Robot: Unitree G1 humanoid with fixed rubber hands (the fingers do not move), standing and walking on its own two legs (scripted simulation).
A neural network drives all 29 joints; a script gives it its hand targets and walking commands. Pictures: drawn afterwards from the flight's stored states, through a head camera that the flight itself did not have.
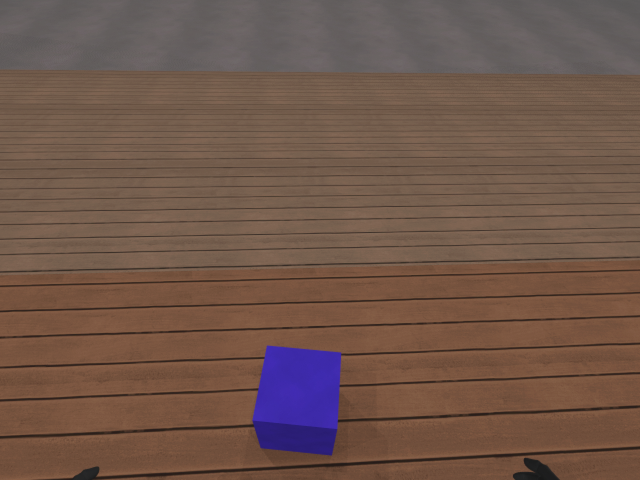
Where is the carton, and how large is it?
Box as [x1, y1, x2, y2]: [252, 346, 340, 455]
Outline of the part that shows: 267,346 252,420 260,447 331,455 337,426 340,352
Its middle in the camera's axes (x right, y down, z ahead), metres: -0.06 +0.48 +1.10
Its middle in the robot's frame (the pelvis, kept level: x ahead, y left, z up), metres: +0.45 +0.03 -0.66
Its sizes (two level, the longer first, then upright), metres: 0.210 0.200 0.250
